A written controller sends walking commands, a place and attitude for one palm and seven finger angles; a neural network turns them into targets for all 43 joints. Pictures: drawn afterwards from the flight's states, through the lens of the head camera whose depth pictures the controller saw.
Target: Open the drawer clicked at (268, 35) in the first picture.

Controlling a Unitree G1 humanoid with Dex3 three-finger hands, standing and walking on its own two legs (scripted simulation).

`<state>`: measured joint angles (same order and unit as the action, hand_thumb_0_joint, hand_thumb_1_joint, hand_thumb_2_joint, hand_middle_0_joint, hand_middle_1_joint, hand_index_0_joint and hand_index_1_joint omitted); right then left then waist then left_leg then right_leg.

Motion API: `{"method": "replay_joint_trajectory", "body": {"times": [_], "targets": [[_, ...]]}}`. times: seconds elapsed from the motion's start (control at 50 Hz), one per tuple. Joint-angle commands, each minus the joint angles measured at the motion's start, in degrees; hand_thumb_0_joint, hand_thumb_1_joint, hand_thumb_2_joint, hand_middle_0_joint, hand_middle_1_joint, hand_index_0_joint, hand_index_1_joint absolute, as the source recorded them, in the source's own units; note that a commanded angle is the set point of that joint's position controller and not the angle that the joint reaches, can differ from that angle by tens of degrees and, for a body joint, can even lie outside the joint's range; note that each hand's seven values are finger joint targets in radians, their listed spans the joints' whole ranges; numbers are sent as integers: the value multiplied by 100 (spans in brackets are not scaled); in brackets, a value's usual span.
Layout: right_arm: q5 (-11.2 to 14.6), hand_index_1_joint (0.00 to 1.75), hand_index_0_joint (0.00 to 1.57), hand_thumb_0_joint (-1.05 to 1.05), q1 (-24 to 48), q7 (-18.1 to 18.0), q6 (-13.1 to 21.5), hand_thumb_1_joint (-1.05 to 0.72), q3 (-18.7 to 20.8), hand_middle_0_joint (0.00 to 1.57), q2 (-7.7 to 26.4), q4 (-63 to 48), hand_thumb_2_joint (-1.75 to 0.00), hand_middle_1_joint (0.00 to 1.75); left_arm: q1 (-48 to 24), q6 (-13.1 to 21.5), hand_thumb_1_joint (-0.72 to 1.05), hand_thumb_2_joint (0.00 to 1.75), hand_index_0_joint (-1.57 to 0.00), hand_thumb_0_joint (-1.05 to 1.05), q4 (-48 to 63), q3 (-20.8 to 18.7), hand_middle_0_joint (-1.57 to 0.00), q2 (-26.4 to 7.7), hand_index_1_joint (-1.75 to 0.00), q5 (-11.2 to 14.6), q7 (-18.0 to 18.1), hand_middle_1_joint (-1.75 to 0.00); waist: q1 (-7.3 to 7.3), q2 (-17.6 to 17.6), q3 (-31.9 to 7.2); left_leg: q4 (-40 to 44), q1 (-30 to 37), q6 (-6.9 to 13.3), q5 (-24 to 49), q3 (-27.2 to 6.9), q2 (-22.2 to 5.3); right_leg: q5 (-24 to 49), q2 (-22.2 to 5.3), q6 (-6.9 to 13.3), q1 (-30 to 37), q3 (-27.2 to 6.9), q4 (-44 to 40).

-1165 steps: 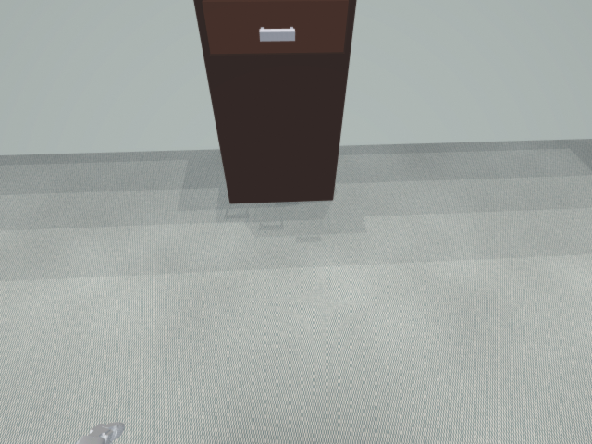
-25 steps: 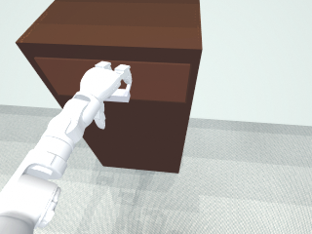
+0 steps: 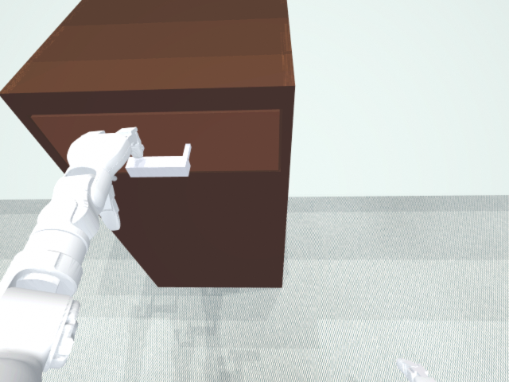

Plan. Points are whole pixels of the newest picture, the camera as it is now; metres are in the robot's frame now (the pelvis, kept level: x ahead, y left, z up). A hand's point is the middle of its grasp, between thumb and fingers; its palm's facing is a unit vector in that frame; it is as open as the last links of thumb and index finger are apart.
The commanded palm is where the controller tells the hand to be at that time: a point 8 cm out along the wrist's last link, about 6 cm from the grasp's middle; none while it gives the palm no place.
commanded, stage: lower the fingers behind the handle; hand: left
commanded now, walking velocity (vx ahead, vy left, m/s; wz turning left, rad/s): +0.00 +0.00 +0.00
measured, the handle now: (161, 157) +0.51 +0.20 +0.04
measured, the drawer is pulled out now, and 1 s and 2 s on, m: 0.00 0.01 0.01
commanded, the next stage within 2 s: close the thumb around the handle in 1.46 s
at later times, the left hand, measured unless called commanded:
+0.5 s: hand (139, 172) +0.46 +0.23 +0.05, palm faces -0.06 -0.01 -1.00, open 13.6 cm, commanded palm +0.43 +0.24 +0.10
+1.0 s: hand (140, 186) +0.45 +0.24 +0.02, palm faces -0.04 -0.03 -1.00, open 13.9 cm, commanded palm +0.43 +0.24 +0.07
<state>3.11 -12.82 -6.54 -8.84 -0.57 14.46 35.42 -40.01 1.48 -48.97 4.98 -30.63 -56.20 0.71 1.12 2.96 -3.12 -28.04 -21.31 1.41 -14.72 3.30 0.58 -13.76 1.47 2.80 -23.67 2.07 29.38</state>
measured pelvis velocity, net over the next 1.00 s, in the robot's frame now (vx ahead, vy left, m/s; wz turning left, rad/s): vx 0.01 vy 0.01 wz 0.02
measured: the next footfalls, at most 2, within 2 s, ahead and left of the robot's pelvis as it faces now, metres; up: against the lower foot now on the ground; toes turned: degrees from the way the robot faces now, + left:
none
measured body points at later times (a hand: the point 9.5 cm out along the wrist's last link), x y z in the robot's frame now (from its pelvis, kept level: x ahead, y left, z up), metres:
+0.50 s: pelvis +0.01 +0.02 -0.01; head +0.06 -0.02 +0.44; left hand +0.46 +0.23 +0.11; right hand +0.08 -0.23 -0.16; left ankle -0.01 +0.11 -0.74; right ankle +0.01 -0.08 -0.74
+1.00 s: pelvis +0.01 +0.01 -0.02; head +0.08 +0.00 +0.43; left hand +0.45 +0.24 +0.07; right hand +0.08 -0.26 -0.15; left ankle -0.01 +0.11 -0.74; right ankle +0.01 -0.08 -0.74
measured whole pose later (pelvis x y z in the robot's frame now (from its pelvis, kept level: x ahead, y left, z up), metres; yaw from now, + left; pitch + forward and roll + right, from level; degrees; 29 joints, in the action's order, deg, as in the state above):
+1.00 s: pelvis +0.01 +0.01 -0.02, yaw +1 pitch +15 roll +0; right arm 0.2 -16.3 -1.6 -8.6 4.2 15.0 39.9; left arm -39.6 3.9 -52.6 4.9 -24.7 -60.4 16.7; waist 2.6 2.7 -6.9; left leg -38.6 -33.3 2.2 -20.0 2.1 0.8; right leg -18.1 0.8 2.0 -34.2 3.3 37.4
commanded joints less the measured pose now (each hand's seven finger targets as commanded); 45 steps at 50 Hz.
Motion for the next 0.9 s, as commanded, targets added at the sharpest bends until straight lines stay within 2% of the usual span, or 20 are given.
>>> {"method": "replay_joint_trajectory", "body": {"times": [0.0,0.02,0.06,0.12,0.18,0.24,0.28,0.3,0.34,0.4,0.42,0.48,0.52,0.58,0.6,0.7,0.76,0.8,0.84,0.88], "targets": [[-141,30,20,0,-345,36,348,-90,542,20,765,-433,-90,30,-3338,1116,-50,30,-30,0,2505,116,-30,-638,-120,95,275,-120,375,212,-2011,-204,886,221,1138,-220,161,1039,-129,-109,479,-396,-236],[-157,30,20,0,-436,63,382,-90,574,20,750,-372,-90,30,-3374,1234,-50,30,-30,0,2550,256,-30,-466,-120,139,358,-120,443,352,-1980,-295,1018,207,1190,-277,180,973,-114,-88,242,-370,-205],[-176,30,20,0,-602,103,417,-90,632,20,794,-222,-90,30,-3412,1405,-50,30,-30,0,2664,40,-30,-643,-120,215,596,-120,458,284,-2213,-444,1098,168,1379,-388,193,1020,-85,-68,89,-334,-76],[-170,30,20,0,-718,210,410,-90,663,20,823,-11,-90,30,-3277,1218,-50,30,-30,0,2177,194,-30,-340,-120,225,970,-120,497,53,-2160,-516,962,102,1394,-469,170,922,-47,-52,-210,-212,42],[-220,30,20,0,-712,322,323,-90,636,20,923,110,-90,30,-3014,825,-50,30,-30,0,1586,-561,-30,-1066,-120,88,1365,-120,201,-35,-2394,-542,591,39,1785,-454,193,1235,0,18,64,-139,232],[-260,30,20,0,-573,442,227,-90,578,20,845,72,-90,30,-2837,291,-50,30,-30,0,1095,-579,-30,-956,-120,-119,1629,-120,11,147,-2529,-534,315,-11,2186,-354,163,1658,10,50,322,-81,426],[-286,30,20,0,-488,465,133,-90,537,20,904,-4,-90,30,-2366,-39,-50,30,-30,0,771,-978,-30,-1417,-120,-269,1671,-120,-188,-52,-2739,-517,75,-9,2409,-275,150,2036,18,48,806,-105,480],[-275,30,20,0,-444,479,91,-90,509,20,865,-94,-90,30,-2085,-187,-50,30,-30,0,639,-884,-30,-1324,-120,-316,1633,-120,-247,-68,-2757,-476,-37,7,2401,-209,142,2186,3,27,997,-130,482],[-244,30,20,0,-374,480,33,-90,524,20,868,-160,-90,30,-1934,-395,-50,30,-30,0,587,-609,-30,-1004,-120,-341,1524,-120,-142,-477,-2493,-402,-115,43,2240,-143,90,2174,4,-20,1004,-114,370],[-170,30,20,0,-226,405,-61,-90,461,20,919,-215,-90,30,-1859,-564,-50,30,-30,0,292,-547,-30,-1094,-120,-368,1351,-120,-69,-901,-1932,-182,-428,94,1508,-89,84,1664,-26,-70,1009,-162,159],[-158,30,20,0,-252,377,-46,-90,464,20,913,-257,-90,30,-1856,-541,-50,30,-30,0,373,-568,-30,-1096,-120,-307,1274,-120,-88,-1004,-1977,-146,-395,126,1390,-91,96,1570,-25,-80,1086,-182,106],[-169,30,20,0,-327,268,7,-90,507,20,907,-394,-90,30,-2017,-101,-50,30,-30,0,925,-571,-30,-1080,-120,-170,1006,-120,-4,-691,-2252,-179,-95,187,1448,-138,105,1642,-55,-74,1172,-249,89],[-186,30,20,0,-455,222,67,-90,539,20,844,-352,-90,30,-2174,283,-50,30,-30,0,1116,-424,-30,-902,-120,-170,932,-120,145,-497,-2080,-256,98,210,1375,-190,99,1449,-38,-74,813,-247,71],[-242,30,20,0,-598,216,175,-90,602,20,786,-307,-90,30,-2650,860,-50,30,-30,0,1760,-245,-30,-682,-120,-226,1053,-120,252,-91,-2153,-410,452,188,1522,-301,95,1210,-3,-39,292,-231,131],[-264,30,20,0,-648,231,196,-90,637,20,771,-213,-90,30,-2532,934,-50,30,-30,0,1642,-382,-30,-792,-120,-277,1170,-120,222,76,-2229,-482,552,156,1575,-331,82,1123,9,-27,117,-219,194],[-283,30,20,0,-807,368,268,-90,701,20,775,-26,-90,30,-2533,903,-50,30,-30,0,1319,-132,-30,-302,-120,-268,1569,-120,306,156,-2270,-739,546,31,1922,-441,58,1142,57,3,-417,-102,422],[-326,30,20,0,-883,445,248,-90,752,20,823,53,-90,30,-2510,720,-50,30,-30,0,1177,-287,-30,-395,-120,-279,1782,-120,277,-73,-2635,-863,496,37,2143,-421,73,1423,73,-5,-233,-106,517],[-320,30,20,0,-889,454,215,-90,742,20,852,94,-90,30,-2512,560,-50,30,-30,0,927,-265,-30,-397,-120,-299,1831,-120,343,-258,-2583,-884,294,61,2062,-399,86,1540,60,-25,-168,-110,528],[-310,30,20,0,-852,475,198,-90,731,20,856,84,-90,30,-2597,433,-50,30,-30,0,853,-141,-30,-280,-120,-347,1851,-120,342,-201,-2441,-856,174,65,1951,-389,99,1472,62,-15,-207,-100,523],[-331,30,20,0,-812,472,175,-90,731,20,883,59,-90,30,-2505,394,-50,30,-30,0,904,-388,-30,-558,-120,-386,1858,-120,241,-104,-2646,-883,216,77,2131,-357,107,1650,62,5,-21,-131,546]]}}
